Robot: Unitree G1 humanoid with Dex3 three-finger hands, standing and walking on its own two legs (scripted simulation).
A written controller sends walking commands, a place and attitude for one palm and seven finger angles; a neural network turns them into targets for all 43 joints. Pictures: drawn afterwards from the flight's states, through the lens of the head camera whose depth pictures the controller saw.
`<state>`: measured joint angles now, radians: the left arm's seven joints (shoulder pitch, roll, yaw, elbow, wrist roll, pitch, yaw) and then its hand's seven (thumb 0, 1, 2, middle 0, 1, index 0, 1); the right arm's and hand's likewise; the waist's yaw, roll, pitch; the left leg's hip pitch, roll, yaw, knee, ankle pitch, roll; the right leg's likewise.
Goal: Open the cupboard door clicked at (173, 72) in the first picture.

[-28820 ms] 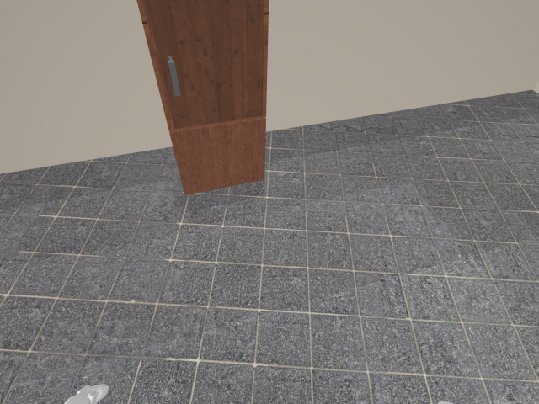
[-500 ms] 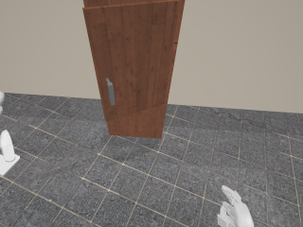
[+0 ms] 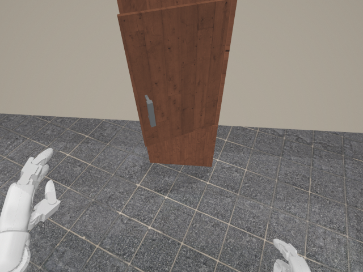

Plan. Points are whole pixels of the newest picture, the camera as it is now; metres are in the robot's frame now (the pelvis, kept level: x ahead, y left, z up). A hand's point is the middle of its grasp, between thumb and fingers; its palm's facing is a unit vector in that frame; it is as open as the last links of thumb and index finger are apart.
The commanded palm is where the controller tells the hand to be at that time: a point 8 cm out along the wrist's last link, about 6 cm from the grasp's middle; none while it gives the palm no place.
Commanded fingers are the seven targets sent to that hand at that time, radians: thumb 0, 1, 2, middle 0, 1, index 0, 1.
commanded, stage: let the arm hang, fingers relaxed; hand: left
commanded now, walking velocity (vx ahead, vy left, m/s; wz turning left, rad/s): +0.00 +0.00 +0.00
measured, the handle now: (149, 111) +0.72 +0.18 -0.11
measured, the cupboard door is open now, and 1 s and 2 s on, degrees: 28 28 28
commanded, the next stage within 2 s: look to check the result in 1.02 s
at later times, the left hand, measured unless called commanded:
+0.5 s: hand out of the picture -0.02 +0.19 -0.17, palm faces +0.01 -0.96 -0.27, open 7.3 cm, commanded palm none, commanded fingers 0.00 0.90 0.90 -0.20 -0.30 -0.20 -0.30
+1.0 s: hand out of the picture +0.07 +0.16 -0.16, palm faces +0.01 -0.97 -0.22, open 7.4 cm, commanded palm none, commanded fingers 0.00 0.90 0.90 -0.20 -0.30 -0.20 -0.30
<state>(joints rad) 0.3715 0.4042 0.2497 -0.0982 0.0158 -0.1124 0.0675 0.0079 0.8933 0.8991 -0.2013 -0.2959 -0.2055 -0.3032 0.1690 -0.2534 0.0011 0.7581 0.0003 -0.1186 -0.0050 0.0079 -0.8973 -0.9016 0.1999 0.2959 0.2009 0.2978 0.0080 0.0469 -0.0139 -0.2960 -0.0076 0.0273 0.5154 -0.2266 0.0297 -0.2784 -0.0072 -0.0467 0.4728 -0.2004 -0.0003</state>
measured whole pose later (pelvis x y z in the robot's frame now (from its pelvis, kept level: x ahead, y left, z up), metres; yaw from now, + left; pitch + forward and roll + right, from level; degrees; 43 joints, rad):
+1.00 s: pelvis +0.01 -0.03 +0.01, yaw +0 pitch -2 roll +0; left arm 0.17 0.20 0.01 1.13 0.01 -0.01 0.02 0.01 0.90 0.90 -0.20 -0.30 -0.20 -0.30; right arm 0.21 -0.21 0.00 1.14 -0.02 -0.01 -0.02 0.00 -0.90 -0.90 0.20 0.30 0.20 0.30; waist -0.01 0.00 0.04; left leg -0.15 0.01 0.02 0.36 -0.18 0.00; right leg -0.16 0.01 -0.06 0.38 -0.19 -0.04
